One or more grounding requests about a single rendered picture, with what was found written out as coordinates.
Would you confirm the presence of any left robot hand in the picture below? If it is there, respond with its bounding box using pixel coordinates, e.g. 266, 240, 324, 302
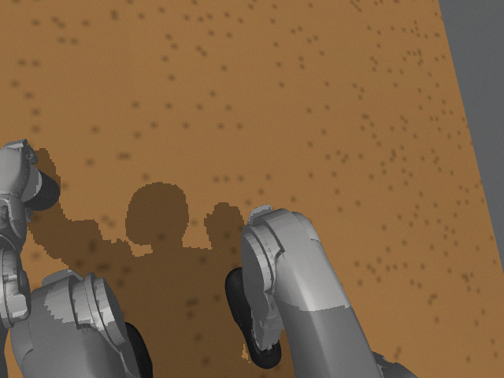
0, 139, 38, 223

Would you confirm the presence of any can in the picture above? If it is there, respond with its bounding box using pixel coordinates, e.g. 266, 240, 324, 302
21, 164, 60, 211

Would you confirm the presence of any right robot hand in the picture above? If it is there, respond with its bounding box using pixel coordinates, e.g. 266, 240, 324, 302
372, 351, 418, 378

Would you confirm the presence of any right robot foot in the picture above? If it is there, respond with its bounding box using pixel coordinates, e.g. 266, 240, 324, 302
225, 267, 281, 369

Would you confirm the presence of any left robot foot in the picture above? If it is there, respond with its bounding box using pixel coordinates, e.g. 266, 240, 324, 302
125, 322, 153, 378

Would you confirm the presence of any left robot arm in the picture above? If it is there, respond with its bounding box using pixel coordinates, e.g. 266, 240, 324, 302
0, 194, 32, 378

